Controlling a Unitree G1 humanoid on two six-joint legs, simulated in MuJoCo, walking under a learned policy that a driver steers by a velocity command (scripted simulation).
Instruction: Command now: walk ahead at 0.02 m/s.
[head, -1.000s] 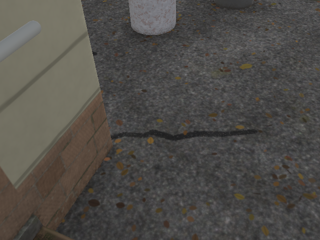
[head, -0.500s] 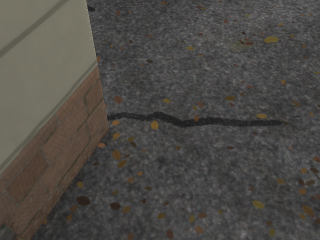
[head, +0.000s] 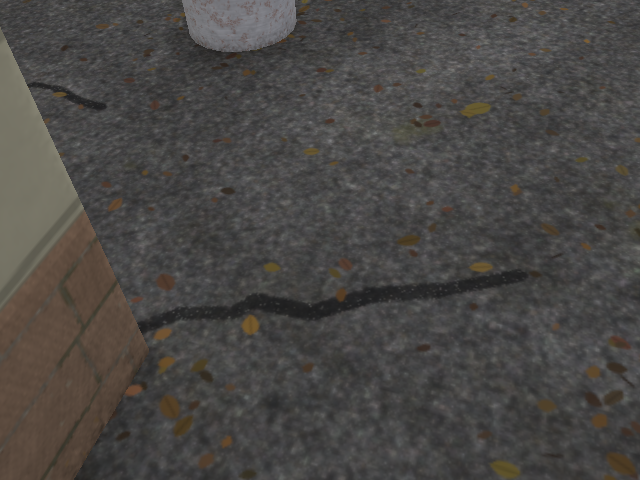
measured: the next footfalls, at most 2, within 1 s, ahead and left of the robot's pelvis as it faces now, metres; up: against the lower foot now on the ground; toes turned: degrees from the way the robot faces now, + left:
left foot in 0.38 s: -0.04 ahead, +0.12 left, +0.18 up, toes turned +3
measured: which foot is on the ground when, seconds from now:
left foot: up 0.00-0.36, down 0.38-1.00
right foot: down 0.00-0.40, up 0.42-1.00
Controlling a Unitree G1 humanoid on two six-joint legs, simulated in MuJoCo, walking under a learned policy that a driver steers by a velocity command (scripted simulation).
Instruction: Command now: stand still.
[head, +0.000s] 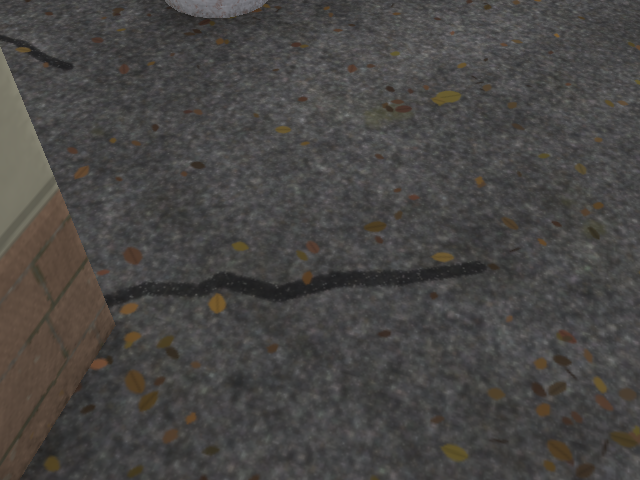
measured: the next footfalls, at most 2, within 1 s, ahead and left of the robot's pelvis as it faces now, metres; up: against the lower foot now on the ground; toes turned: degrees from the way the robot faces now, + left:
right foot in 0.10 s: +0.11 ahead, -0.14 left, -0.18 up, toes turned -1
left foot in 0.64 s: +0.18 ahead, +0.04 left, -0.18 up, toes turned -4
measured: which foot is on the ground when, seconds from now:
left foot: down 0.00-0.10, up 0.12-0.62, down 0.64-1.00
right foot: up 0.00-0.08, down 0.10-0.94, up 0.96-1.00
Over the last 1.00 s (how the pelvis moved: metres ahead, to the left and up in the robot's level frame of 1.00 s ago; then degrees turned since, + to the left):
-0.01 -0.01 0.07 1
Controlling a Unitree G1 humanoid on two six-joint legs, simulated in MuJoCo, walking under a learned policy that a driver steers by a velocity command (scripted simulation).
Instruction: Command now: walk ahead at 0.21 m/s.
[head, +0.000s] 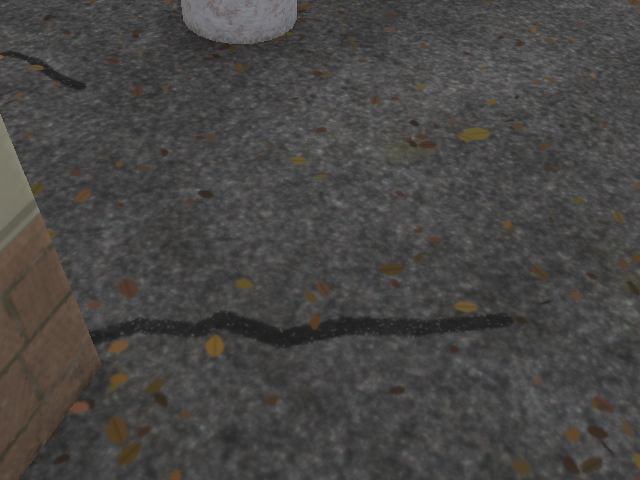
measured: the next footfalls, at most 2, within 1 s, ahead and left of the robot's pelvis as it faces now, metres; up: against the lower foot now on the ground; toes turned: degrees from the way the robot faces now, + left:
right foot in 0.36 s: +0.23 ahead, -0.17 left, +0.00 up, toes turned -2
left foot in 0.88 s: +0.33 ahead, -0.02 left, +0.00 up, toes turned +15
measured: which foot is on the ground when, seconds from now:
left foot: down 0.00-0.36, up 0.38-0.86, down 0.88-1.00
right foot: up 0.00-0.34, down 0.36-0.88, up 0.90-1.00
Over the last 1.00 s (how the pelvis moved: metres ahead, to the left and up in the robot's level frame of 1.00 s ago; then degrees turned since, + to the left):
0.13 -0.04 -0.09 -3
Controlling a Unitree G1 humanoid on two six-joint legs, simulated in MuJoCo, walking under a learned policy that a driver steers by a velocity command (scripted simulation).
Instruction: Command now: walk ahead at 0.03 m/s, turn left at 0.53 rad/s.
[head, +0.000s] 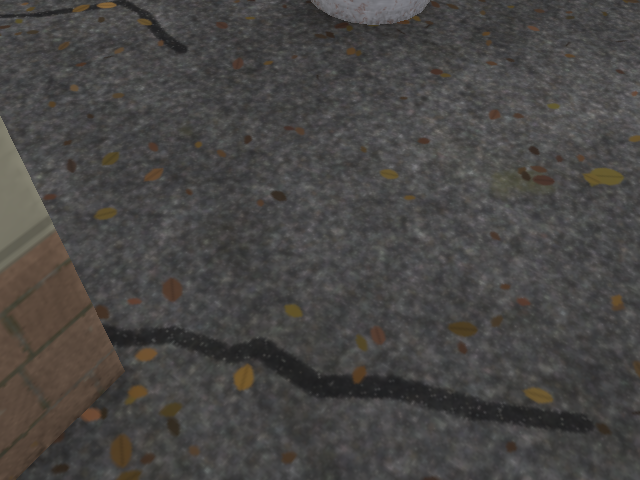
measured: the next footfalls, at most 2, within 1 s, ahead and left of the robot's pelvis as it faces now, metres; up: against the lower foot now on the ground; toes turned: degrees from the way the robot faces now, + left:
right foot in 0.40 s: +0.04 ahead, -0.15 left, +0.00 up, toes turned +13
left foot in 0.84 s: +0.05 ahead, +0.09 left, +0.00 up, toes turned +13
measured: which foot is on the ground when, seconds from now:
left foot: down 0.00-0.40, up 0.42-0.82, down 0.84-1.00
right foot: up 0.00-0.38, down 0.40-0.84, up 0.86-1.00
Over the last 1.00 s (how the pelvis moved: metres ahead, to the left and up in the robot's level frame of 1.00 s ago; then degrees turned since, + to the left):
0.25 -0.09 -0.01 15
